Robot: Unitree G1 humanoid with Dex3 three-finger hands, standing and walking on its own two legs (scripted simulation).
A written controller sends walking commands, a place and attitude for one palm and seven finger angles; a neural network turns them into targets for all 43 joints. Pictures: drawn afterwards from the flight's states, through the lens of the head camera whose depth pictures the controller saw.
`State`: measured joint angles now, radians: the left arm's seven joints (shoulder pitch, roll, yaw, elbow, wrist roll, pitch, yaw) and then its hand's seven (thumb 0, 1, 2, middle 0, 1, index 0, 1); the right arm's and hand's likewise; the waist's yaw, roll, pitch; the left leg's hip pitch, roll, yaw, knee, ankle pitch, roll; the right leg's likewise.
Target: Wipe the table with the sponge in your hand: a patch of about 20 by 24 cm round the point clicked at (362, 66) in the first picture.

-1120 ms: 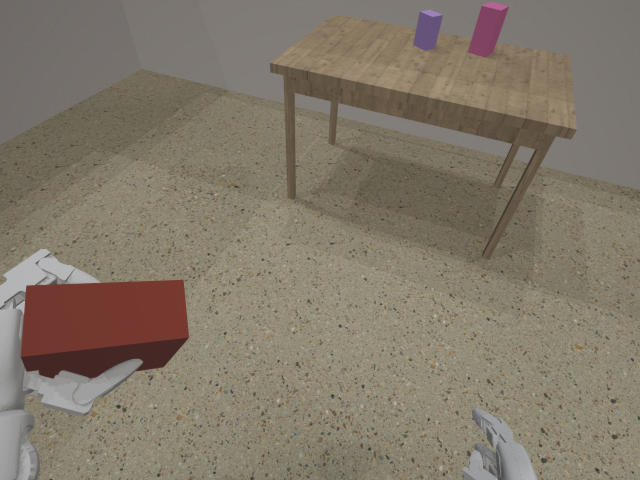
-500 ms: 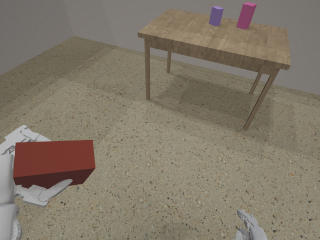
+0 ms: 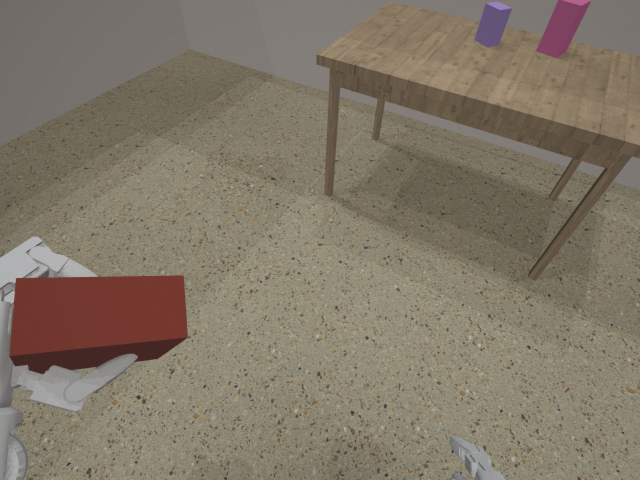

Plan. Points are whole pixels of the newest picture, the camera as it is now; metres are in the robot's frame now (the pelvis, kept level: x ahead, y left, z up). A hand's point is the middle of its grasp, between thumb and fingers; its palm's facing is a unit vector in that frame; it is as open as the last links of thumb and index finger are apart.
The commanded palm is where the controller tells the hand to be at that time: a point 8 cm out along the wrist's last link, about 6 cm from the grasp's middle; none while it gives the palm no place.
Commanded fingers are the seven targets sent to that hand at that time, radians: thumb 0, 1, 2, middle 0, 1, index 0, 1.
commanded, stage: walk to a spot facing it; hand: left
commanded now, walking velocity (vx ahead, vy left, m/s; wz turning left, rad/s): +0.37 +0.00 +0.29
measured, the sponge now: (124, 324) +0.23 +0.20 +0.15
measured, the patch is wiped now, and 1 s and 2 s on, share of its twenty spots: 0.00 0.00 0.00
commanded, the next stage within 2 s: none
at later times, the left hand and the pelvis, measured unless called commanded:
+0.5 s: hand (111, 226) +0.33 +0.24 +0.17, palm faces +0.53 -0.73 -0.43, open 9.7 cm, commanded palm +0.28 +0.28 +0.18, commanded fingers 0.00 0.10 1.30 -1.20 -1.60 -1.20 -1.60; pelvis +0.16 -0.02 -0.02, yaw +8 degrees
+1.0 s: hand (166, 156) +0.46 +0.22 +0.16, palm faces +0.64 -0.64 -0.43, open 9.7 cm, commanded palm +0.40 +0.25 +0.18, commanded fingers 0.00 0.10 1.30 -1.20 -1.60 -1.20 -1.60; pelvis +0.32 -0.06 -0.01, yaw +17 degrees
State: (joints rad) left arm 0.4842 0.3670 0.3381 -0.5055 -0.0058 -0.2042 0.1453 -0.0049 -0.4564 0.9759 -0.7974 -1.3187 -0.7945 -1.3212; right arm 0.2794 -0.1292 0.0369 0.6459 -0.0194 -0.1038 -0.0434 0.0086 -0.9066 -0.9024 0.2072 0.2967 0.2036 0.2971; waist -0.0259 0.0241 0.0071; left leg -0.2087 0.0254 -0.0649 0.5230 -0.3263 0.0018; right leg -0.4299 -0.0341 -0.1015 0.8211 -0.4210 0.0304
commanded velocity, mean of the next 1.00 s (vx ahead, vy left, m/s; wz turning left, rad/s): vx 0.37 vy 0.00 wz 0.26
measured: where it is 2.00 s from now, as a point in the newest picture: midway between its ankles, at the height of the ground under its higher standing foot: (317, 358)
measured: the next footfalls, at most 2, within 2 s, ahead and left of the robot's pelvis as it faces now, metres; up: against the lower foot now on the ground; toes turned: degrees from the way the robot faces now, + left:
right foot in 0.08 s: +0.10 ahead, -0.13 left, +0.00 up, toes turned -7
left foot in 0.50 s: +0.26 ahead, +0.12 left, +0.00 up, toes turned +20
